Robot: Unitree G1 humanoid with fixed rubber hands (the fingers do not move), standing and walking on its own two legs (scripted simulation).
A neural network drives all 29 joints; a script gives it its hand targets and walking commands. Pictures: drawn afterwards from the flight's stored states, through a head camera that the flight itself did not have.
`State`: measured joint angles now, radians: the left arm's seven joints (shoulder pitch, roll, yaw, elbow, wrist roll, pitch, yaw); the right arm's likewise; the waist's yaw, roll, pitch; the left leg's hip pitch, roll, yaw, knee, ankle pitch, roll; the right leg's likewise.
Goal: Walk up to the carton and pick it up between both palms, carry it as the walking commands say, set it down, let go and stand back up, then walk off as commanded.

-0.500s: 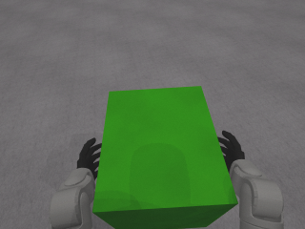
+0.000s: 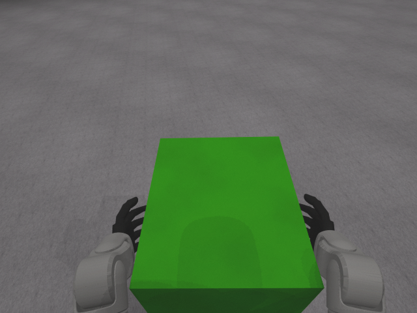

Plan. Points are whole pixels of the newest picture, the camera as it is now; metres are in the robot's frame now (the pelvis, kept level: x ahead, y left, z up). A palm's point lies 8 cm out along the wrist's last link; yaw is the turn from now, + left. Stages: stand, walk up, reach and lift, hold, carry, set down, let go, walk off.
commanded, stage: carry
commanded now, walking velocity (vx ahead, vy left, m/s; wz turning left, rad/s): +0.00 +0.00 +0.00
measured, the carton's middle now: (220, 234) +0.29 +0.00 +0.01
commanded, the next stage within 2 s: none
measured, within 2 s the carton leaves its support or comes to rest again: neither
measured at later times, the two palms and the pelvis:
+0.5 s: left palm (97, 283) +0.17 +0.19 +0.08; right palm (313, 266) +0.19 -0.14 +0.08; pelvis -0.06 +0.02 +0.00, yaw +1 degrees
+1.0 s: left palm (92, 278) +0.19 +0.21 +0.06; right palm (291, 242) +0.24 -0.12 +0.07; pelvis -0.03 +0.01 -0.01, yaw +6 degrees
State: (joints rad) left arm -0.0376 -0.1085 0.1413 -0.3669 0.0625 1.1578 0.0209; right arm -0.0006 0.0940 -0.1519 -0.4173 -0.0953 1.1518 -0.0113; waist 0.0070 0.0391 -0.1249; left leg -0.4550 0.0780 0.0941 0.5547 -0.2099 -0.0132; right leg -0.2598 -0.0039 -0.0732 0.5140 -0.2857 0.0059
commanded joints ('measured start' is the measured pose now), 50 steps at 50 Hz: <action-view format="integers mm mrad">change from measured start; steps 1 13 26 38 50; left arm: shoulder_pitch -424 -441 -433 -378 -392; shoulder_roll -745 -729 -703 -696 -723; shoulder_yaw -751 -757 -742 -732 -781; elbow -97 -103 -97 -116 -173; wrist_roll -336 -331 -340 -317 -354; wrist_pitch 7 22 18 23 25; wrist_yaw -209 -194 -188 -166 -184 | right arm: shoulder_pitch -518 -488 -467 -475 -442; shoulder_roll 751 738 682 689 714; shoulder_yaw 802 737 694 741 736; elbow -86 -29 -40 -73 -77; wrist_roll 394 373 339 376 361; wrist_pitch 8 21 11 20 16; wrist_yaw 225 212 182 191 175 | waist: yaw -6 -5 -10 -9 -8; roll -193 -17 -8 -37 -2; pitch -2 -77 -104 -103 -178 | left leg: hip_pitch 148 130 118 51 178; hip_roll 6 78 69 46 57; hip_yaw -37 -144 -159 -176 -190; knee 99 -185 -200 -113 -29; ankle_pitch -101 -249 -288 -141 271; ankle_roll -36 -4 3 10 43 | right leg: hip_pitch -238 -144 -127 -82 -56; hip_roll -280 -129 -100 -158 -157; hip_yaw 203 107 81 77 -31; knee -289 -95 -65 -39 56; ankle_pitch -302 -159 -135 -130 27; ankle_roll -60 -3 -5 -4 28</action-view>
